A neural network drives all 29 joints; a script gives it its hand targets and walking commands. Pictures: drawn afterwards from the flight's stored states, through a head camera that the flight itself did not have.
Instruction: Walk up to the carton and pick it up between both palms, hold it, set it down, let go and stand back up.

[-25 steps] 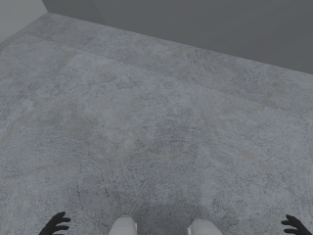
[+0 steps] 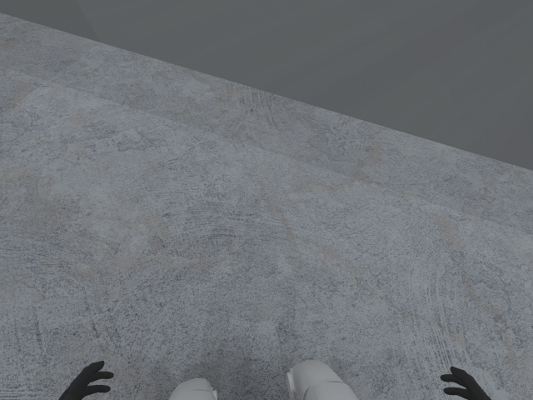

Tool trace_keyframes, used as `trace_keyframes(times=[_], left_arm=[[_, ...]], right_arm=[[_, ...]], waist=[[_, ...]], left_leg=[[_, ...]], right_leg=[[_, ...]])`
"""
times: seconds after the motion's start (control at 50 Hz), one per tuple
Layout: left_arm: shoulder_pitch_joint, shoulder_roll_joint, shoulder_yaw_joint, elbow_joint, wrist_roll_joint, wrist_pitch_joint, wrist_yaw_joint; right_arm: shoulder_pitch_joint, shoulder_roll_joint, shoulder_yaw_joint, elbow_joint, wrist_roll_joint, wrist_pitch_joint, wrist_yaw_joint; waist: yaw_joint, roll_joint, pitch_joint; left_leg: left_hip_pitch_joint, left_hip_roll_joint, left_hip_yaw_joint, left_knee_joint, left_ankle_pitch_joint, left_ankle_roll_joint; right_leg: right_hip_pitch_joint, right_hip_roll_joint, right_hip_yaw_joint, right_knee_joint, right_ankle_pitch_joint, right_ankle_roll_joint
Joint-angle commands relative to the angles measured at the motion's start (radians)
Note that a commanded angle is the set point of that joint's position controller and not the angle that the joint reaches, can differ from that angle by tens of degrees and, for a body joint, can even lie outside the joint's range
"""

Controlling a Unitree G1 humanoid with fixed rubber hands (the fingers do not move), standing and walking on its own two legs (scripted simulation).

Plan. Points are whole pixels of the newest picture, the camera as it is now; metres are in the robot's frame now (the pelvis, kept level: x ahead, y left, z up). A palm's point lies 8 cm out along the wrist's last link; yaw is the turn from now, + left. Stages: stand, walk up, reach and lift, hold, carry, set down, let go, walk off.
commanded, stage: walk up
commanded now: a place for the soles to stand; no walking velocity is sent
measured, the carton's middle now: out of the picture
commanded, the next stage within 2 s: none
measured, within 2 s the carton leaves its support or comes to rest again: neither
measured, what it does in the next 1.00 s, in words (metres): steps to the right, turning right: right foot, then left foot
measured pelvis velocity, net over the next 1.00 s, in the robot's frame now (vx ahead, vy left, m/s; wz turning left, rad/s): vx -0.25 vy -0.27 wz -0.39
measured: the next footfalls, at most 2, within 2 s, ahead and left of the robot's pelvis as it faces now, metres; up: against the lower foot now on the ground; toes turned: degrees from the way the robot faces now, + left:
right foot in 0.18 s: -0.02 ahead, -0.24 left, +0.00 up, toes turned -4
left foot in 0.50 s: -0.04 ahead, -0.08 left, +0.00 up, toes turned -4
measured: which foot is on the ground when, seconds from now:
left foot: down 0.00-0.18, up 0.20-0.48, down 0.50-0.92, up 0.94-1.00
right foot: up 0.00-0.16, down 0.18-0.52, up 0.54-0.90, down 0.92-1.00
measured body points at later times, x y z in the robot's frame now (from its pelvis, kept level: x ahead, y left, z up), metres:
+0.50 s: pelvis -0.12 -0.14 +0.00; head -0.08 -0.13 +0.44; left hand +0.04 +0.15 -0.10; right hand -0.06 -0.46 -0.10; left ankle -0.08 -0.07 -0.73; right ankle -0.06 -0.24 -0.73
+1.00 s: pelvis -0.25 -0.27 -0.02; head -0.25 -0.31 +0.43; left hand -0.03 -0.04 -0.10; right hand -0.31 -0.64 -0.11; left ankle -0.12 -0.12 -0.69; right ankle -0.30 -0.42 -0.73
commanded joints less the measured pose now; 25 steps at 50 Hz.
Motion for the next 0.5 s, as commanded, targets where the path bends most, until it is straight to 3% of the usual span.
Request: trace_keyframes(times=[0.0,0.02,0.04,0.06,0.08,0.1,0.12,0.14,0.16,0.18,0.2,0.22,0.24,0.26,0.3,0.32,0.34,0.36,0.38,0.4,0.44,0.46,0.48], left_arm=[[0.008,0.124,0.042,-0.124,-0.012,-0.016,-0.006],[0.005,0.119,0.038,-0.130,-0.019,-0.015,-0.016],[-0.028,0.120,0.025,-0.102,-0.036,-0.004,-0.017],[-0.019,0.137,0.023,-0.111,-0.037,-0.004,-0.022],[-0.018,0.124,0.016,-0.110,-0.040,-0.010,-0.026],[0.022,0.131,0.015,-0.093,-0.040,-0.014,-0.029],[0.037,0.132,0.012,-0.074,-0.049,-0.022,-0.032],[0.111,0.124,0.009,-0.051,-0.047,-0.028,-0.029],[0.148,0.160,0.026,-0.012,-0.040,-0.034,-0.024],[0.121,0.258,0.041,-0.013,-0.023,-0.035,-0.023],[0.093,0.399,0.062,-0.086,-0.015,-0.042,-0.014],[-0.002,0.368,0.058,-0.101,-0.017,-0.045,-0.004],[-0.060,0.276,0.034,-0.118,-0.011,-0.047,0.006],[-0.078,0.244,0.021,-0.111,-0.012,-0.048,0.017],[-0.114,0.239,0.025,-0.137,-0.012,-0.049,0.030],[-0.081,0.203,0.014,-0.132,-0.011,-0.047,0.028],[-0.054,0.200,0.012,-0.139,-0.009,-0.045,0.026],[-0.037,0.196,0.013,-0.145,-0.014,-0.043,0.028],[-0.037,0.186,0.010,-0.152,-0.009,-0.042,0.028],[-0.035,0.174,0.002,-0.154,-0.010,-0.039,0.030],[-0.069,0.169,-0.005,-0.159,-0.023,-0.039,0.024],[-0.061,0.160,-0.014,-0.150,-0.035,-0.038,0.024],[-0.015,0.122,-0.023,-0.130,-0.047,-0.041,0.027]], right_arm=[[-0.007,-0.306,-0.109,-0.105,-0.011,-0.022,-0.018],[-0.020,-0.339,-0.121,-0.114,-0.017,-0.023,-0.020],[0.002,-0.347,-0.113,-0.098,-0.002,-0.023,-0.020],[0.017,-0.367,-0.123,-0.096,0.001,-0.022,-0.018],[0.024,-0.368,-0.123,-0.096,-0.003,-0.020,-0.015],[0.007,-0.383,-0.125,-0.097,-0.005,-0.021,-0.015],[-0.010,-0.384,-0.123,-0.095,-0.001,-0.012,-0.012],[-0.011,-0.400,-0.122,-0.089,0.002,0.000,-0.007],[-0.001,-0.360,-0.109,-0.075,0.017,0.008,0.002],[0.049,-0.272,-0.080,-0.070,0.034,0.015,0.009],[-0.049,-0.229,-0.067,-0.111,0.062,0.027,0.007],[-0.113,-0.273,-0.077,-0.135,0.092,0.030,-0.015],[-0.123,-0.278,-0.082,-0.097,0.098,0.025,-0.012],[-0.073,-0.273,-0.089,-0.057,0.096,0.014,-0.004],[0.035,-0.293,-0.100,-0.002,0.072,0.002,0.005],[0.022,-0.294,-0.094,0.001,0.053,-0.002,0.004],[0.000,-0.279,-0.082,-0.008,0.046,-0.005,0.003],[-0.008,-0.265,-0.073,-0.008,0.046,-0.006,0.005],[0.010,-0.252,-0.066,-0.007,0.048,-0.004,0.004],[0.027,-0.245,-0.058,-0.003,0.054,-0.001,0.000],[0.074,-0.239,-0.052,0.004,0.064,-0.004,0.000],[0.114,-0.250,-0.057,0.006,0.059,-0.007,-0.006],[0.134,-0.289,-0.073,0.012,0.053,-0.006,-0.005]], waist=[[-0.005,0.326,-0.074],[-0.006,0.365,-0.090],[-0.028,0.402,-0.077],[-0.044,0.397,-0.111],[-0.054,0.421,-0.126],[-0.037,0.418,-0.153],[-0.026,0.411,-0.163],[0.001,0.392,-0.168],[0.022,0.270,-0.149],[0.029,-0.025,-0.109],[0.107,-0.296,-0.083],[0.103,-0.327,0.022],[0.071,-0.241,0.050],[0.037,-0.161,0.024],[0.000,-0.158,-0.087],[0.027,-0.124,-0.085],[0.044,-0.127,-0.095],[0.058,-0.126,-0.108],[0.061,-0.138,-0.127],[0.055,-0.112,-0.139],[0.027,-0.086,-0.170],[0.002,-0.033,-0.177],[0.004,0.066,-0.187]], left_leg=[[0.111,0.211,-0.251,-0.261,-0.046,0.183],[0.113,0.221,-0.238,-0.268,-0.103,0.181],[0.146,0.261,-0.270,-0.259,-0.123,0.231],[0.163,0.269,-0.247,-0.237,-0.111,0.229],[0.147,0.261,-0.198,-0.233,-0.080,0.210],[0.123,0.254,-0.170,-0.213,-0.084,0.170],[0.081,0.242,-0.136,-0.192,-0.055,0.144],[0.041,0.220,-0.075,-0.119,-0.064,0.118],[-0.051,0.165,-0.013,0.039,-0.094,0.083],[-0.226,0.058,0.051,0.203,-0.335,0.040],[-0.357,-0.086,0.026,0.412,-0.490,-0.050],[-0.268,-0.042,-0.098,0.572,-0.466,-0.035],[-0.223,-0.050,-0.102,0.658,-0.381,-0.025],[-0.227,-0.051,-0.097,0.697,-0.339,-0.017],[-0.207,-0.063,-0.077,0.591,-0.268,-0.016],[-0.213,-0.074,-0.078,0.544,-0.277,-0.017],[-0.218,-0.068,-0.083,0.434,-0.280,-0.020],[-0.217,-0.075,-0.074,0.356,-0.276,-0.019],[-0.178,-0.074,-0.083,0.273,-0.272,-0.013],[-0.125,-0.084,-0.082,0.196,-0.261,-0.008],[0.056,-0.114,-0.048,-0.019,-0.113,-0.012],[0.189,-0.116,-0.062,-0.156,-0.001,-0.009],[0.306,-0.054,-0.134,-0.202,-0.006,0.015]], right_leg=[[-0.093,-0.025,-0.040,-0.011,-0.038,0.014],[-0.065,-0.060,-0.044,-0.081,-0.041,0.002],[-0.075,-0.066,-0.055,-0.145,-0.089,0.015],[-0.025,-0.099,-0.066,-0.243,-0.117,0.012],[0.022,-0.113,-0.109,-0.347,-0.165,-0.001],[0.115,-0.130,-0.118,-0.481,-0.149,-0.019],[0.199,-0.112,-0.151,-0.586,-0.145,-0.041],[0.296,-0.083,-0.227,-0.778,-0.044,-0.067],[0.385,-0.049,-0.224,-0.871,0.022,-0.093],[0.412,-0.126,-0.079,-0.974,0.025,-0.144],[0.233,-0.360,0.323,-1.117,0.021,-0.297],[-0.004,-0.335,0.308,-1.124,0.022,-0.398],[-0.004,-0.260,0.197,-1.084,0.124,-0.368],[0.063,-0.232,0.119,-1.015,0.300,-0.351],[0.238,-0.177,0.011,-0.894,0.542,-0.326],[0.278,-0.170,0.037,-0.867,0.630,-0.312],[0.348,-0.172,0.053,-0.846,0.633,-0.296],[0.395,-0.181,0.067,-0.841,0.648,-0.303],[0.391,-0.214,0.121,-0.848,0.632,-0.317],[0.366,-0.230,0.168,-0.866,0.606,-0.313],[0.284,-0.187,0.146,-0.856,0.501,-0.257],[0.177,-0.168,0.155,-0.839,0.372,-0.206],[0.073,-0.127,0.138,-0.800,0.210,-0.158]])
